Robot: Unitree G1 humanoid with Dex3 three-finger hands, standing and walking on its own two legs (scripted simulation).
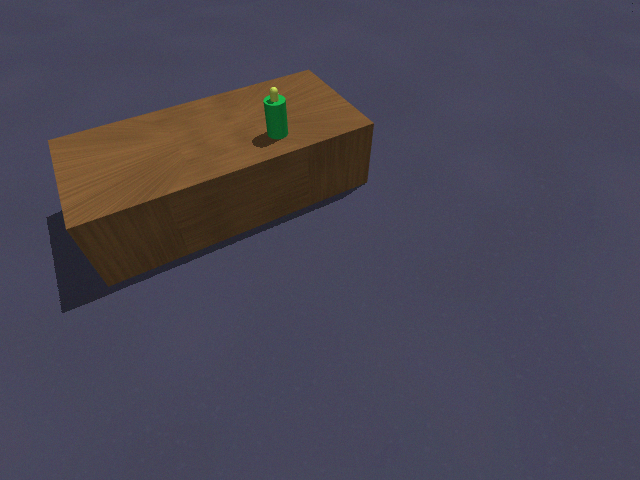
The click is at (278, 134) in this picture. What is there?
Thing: necked bottle
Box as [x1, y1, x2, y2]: [263, 87, 287, 138]
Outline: 271,87 270,94 266,96 263,100 267,133 272,138 282,138 287,134 285,99 283,96 277,94 277,90 275,87
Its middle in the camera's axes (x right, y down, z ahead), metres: -0.18 -0.51 +1.53
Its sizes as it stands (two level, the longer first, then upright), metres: 0.086 0.086 0.201
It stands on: a support 0.33 m high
